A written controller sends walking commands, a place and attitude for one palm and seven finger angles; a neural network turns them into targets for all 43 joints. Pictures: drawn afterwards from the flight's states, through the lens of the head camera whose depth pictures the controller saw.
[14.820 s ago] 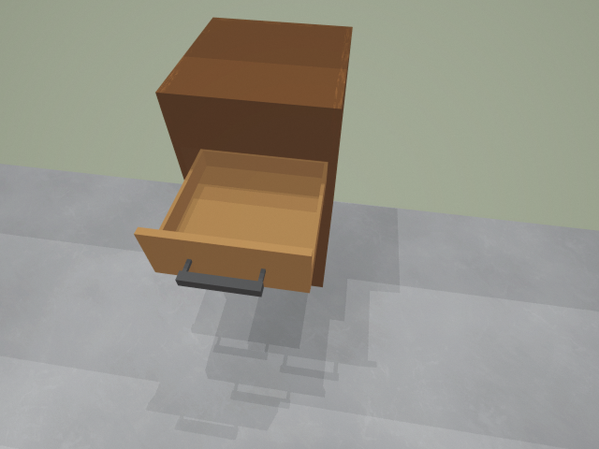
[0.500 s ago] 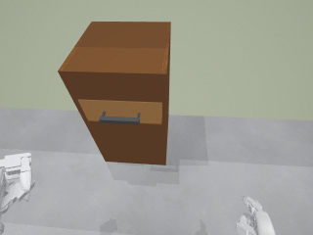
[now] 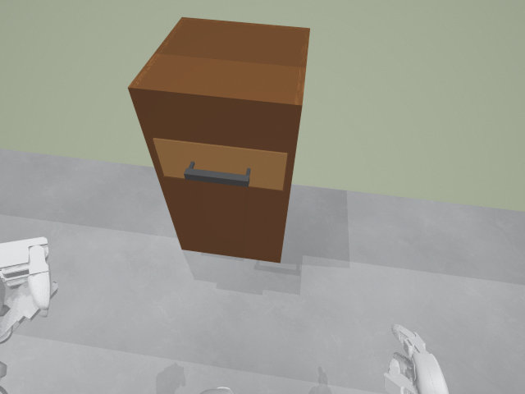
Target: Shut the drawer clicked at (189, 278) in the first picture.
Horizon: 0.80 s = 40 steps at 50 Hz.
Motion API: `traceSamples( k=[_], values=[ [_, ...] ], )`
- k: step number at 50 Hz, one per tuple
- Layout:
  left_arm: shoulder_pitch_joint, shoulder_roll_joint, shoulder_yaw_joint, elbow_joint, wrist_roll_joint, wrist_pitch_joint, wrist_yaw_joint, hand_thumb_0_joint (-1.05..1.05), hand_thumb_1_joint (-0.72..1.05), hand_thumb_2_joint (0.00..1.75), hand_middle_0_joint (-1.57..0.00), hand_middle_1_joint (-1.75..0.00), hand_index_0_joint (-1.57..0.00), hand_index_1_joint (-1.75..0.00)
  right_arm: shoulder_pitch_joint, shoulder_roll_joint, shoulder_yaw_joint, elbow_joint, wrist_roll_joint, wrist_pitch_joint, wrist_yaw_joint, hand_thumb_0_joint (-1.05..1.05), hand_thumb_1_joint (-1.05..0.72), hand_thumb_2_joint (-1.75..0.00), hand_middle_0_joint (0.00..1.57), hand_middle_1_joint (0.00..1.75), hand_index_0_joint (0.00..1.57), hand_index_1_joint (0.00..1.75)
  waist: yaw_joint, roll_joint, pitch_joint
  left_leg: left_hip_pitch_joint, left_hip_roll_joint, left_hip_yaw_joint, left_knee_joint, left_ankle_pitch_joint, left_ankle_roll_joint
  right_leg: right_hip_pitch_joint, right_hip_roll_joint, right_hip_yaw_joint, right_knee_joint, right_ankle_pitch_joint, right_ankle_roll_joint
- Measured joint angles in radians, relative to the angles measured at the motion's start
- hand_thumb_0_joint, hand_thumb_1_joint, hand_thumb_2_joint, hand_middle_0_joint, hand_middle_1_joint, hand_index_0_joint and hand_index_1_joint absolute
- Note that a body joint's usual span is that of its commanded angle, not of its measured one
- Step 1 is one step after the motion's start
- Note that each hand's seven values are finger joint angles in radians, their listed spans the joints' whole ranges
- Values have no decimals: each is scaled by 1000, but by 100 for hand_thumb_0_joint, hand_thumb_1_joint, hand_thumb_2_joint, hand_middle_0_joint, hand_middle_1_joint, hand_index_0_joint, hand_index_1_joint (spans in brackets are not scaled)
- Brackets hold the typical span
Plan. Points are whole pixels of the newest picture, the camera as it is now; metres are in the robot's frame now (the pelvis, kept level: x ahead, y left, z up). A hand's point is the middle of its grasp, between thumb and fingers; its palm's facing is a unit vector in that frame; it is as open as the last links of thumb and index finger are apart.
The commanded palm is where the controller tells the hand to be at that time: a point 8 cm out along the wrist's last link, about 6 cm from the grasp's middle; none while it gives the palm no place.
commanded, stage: step back with the hand held close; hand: left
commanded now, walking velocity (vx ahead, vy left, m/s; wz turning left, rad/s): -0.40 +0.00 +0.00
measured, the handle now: (218, 172) +0.72 +0.18 -0.21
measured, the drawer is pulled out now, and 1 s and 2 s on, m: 0.00 0.00 0.00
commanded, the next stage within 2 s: stop stepping back and stand still in 0.62 s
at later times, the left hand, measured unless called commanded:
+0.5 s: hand out of the picture +0.13 +0.26 +0.17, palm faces +0.42 -0.78 -0.46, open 3.3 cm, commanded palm +0.05 +0.29 +0.19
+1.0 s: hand out of the picture +0.03 +0.19 +0.18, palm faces +0.31 -0.78 -0.54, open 3.2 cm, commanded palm -0.01 +0.23 +0.19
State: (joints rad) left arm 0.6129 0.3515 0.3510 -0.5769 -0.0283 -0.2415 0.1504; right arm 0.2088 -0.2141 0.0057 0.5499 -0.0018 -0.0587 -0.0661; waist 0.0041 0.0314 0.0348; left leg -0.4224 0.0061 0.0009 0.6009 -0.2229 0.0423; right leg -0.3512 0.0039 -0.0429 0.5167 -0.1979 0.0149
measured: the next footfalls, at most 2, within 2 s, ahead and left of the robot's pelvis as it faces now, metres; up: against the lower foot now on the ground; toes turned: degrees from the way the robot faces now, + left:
left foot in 0.42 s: +0.05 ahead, +0.10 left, +0.00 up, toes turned +3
right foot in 0.80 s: -0.21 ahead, -0.14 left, +0.00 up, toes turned -4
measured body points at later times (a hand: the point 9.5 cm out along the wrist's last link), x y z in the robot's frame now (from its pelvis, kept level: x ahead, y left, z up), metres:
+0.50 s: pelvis -0.06 +0.00 -0.01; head -0.02 +0.03 +0.44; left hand +0.10 +0.30 +0.19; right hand +0.13 -0.23 -0.08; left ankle +0.01 +0.10 -0.73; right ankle +0.01 -0.13 -0.70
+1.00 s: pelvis -0.15 -0.04 +0.01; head -0.15 -0.05 +0.46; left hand +0.01 +0.23 +0.21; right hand -0.05 -0.30 -0.09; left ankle -0.12 +0.08 -0.71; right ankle -0.25 -0.14 -0.73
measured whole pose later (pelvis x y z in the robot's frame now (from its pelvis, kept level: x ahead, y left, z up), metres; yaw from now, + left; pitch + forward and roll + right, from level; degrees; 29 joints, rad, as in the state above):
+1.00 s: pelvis -0.15 -0.04 +0.01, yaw -3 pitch +3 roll +2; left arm 0.76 0.42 0.43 -0.59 -0.06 -0.23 0.14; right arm 0.31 -0.23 -0.02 0.65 0.03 -0.04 -0.06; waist -0.02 -0.01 -0.08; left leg -0.41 0.01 0.07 0.66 -0.23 0.01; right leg -0.13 -0.01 0.00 0.46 -0.38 -0.02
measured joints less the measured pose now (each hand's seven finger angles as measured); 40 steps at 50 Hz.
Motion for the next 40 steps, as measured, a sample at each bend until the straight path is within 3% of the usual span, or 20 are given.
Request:
traceSamples(
  k=[6, 10, 14, 19, 21, 22, 27, 29, 34, 37, 40],
  values=[
    [-14, 62, 52, -33, 5, -30, 6, 2, 89, 90, -141, -160, -140, -160, 11, 1, -9, 3, 1, -7, -4, 2, -90, -89, 21, 30, 20, 30, -27, -30, 29, -22, -11, -11, -6, 71, -2, -31, 24, 43, 36, 24, 7],
    [-23, 87, 91, -18, 24, -43, -3, 2, 89, 90, -141, -160, -140, -160, 17, 4, -20, 1, 4, -16, -1, 2, -90, -89, 21, 30, 20, 30, -45, -21, 28, -68, -2, -8, 39, 54, 12, -41, 52, 82, 106, -44, 0],
    [2, 75, 102, -35, 11, -56, -10, 2, 89, 90, -141, -160, -140, -160, -7, 3, -28, 20, 7, -19, 9, 2, -90, -89, 21, 30, 20, 30, -35, -14, 39, -95, 8, -3, 76, 3, -2, -62, 56, 76, 125, -37, -12],
    [20, 47, 44, -53, 2, -52, -1, 2, 89, 90, -141, -160, -140, -160, -22, 4, -49, 59, 2, 11, 20, 2, -90, -89, 21, 30, 20, 30, -24, -40, 10, -87, -29, -8, 179, -142, -34, -55, 25, 88, 68, 5, -4],
    [20, 46, 39, -54, 1, -51, 4, 2, 89, 90, -141, -160, -140, -160, -20, 3, -46, 58, 1, 20, 16, 2, -90, -89, 21, 30, 20, 30, -24, -50, -13, -19, -24, -9, 80, -116, -26, -66, 18, 91, 50, 22, 6],
    [14, 51, 43, -55, 0, -53, 6, 2, 89, 90, -141, -160, -140, -160, -23, 2, -44, 53, 1, 19, 10, 2, -90, -89, 21, 30, 20, 30, -29, -51, -17, -12, -20, -7, 26, -19, -17, -82, 15, 87, 62, 17, 8],
    [-34, 71, 76, -14, -1, -48, 5, 2, 89, 90, -141, -160, -140, -160, -55, 44, -38, 54, -20, -24, 9, 2, -90, -89, 20, 30, 20, 30, -16, -54, 12, -36, 1, -7, -9, 54, 0, -174, 81, 106, 450, -208, 2],
    [-27, 67, 79, -33, -9, -37, 5, 2, 89, 90, -141, -160, -140, -160, -51, 60, -28, 52, -24, -45, 22, 2, -90, -89, 20, 30, 20, 30, -5, -47, 3, -42, 25, -5, -43, 80, -4, -150, 87, 85, 502, -252, 3],
    [-12, 55, 55, -109, -21, -38, -1, 2, 89, 90, -141, -160, -140, -160, -57, 85, 2, 61, -32, -79, 46, 2, -90, -89, 21, 30, 20, 30, 17, -52, -20, -65, 72, 30, -126, 155, -20, -5, 53, 48, 353, -323, 3],
    [-33, 68, 46, -116, -25, -38, -12, 2, 89, 90, -141, -160, -140, -160, -74, 92, 11, 67, -43, -86, 50, 1, -90, -89, 21, 30, 20, 30, 4, -46, -20, -87, 86, 38, -182, 218, -34, 84, 48, 38, 193, -332, -7],
    [-11, 111, 74, -120, -36, -32, -27, 2, 89, 90, -141, -160, -140, -160, -77, 91, 16, 39, -37, -65, 56, 1, -90, -89, 21, 30, 20, 30, -15, -50, -13, -121, 85, 54, -193, 262, -49, 189, 31, 14, -55, -199, -23]
  ],
)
